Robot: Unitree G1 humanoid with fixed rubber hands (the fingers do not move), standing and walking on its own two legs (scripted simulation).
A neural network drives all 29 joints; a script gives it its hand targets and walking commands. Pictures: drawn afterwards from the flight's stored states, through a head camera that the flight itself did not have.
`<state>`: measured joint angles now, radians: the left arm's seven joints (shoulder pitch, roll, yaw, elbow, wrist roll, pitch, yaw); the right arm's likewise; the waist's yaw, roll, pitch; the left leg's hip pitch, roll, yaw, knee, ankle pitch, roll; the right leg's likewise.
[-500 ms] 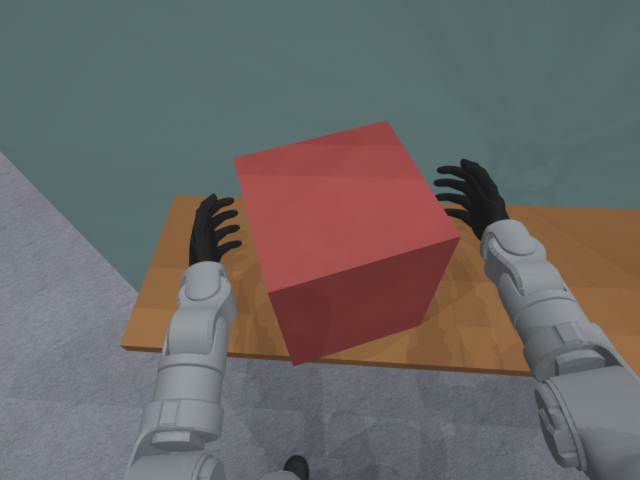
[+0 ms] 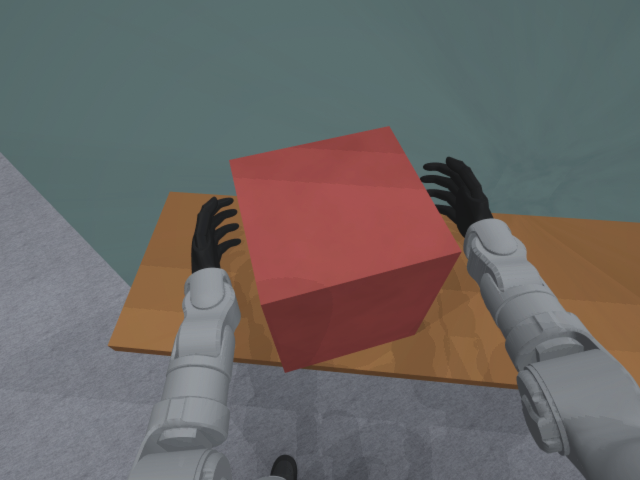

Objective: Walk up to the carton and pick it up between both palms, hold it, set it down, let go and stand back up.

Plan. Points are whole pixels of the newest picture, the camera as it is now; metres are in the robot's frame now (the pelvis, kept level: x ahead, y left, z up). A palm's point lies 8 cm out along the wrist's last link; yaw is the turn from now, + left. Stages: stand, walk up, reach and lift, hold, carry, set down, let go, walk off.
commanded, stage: reach and lift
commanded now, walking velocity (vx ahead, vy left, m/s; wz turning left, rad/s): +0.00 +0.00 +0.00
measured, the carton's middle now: (333, 258) +0.39 +0.07 +0.00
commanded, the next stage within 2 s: none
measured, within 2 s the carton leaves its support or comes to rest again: neither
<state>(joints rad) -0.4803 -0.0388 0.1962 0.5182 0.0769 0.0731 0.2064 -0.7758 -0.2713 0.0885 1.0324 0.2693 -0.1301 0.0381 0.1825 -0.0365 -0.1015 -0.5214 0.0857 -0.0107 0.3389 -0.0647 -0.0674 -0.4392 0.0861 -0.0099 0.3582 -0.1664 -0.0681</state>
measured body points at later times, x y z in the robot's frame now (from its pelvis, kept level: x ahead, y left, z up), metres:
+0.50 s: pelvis +0.00 +0.01 +0.00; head +0.08 +0.02 +0.44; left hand +0.35 +0.22 +0.05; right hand +0.45 -0.08 +0.05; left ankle +0.04 +0.16 -0.74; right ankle -0.01 -0.08 -0.74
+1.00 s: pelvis +0.00 +0.00 +0.00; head +0.07 +0.01 +0.45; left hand +0.35 +0.22 +0.05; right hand +0.44 -0.08 +0.05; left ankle +0.04 +0.16 -0.74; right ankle -0.01 -0.08 -0.74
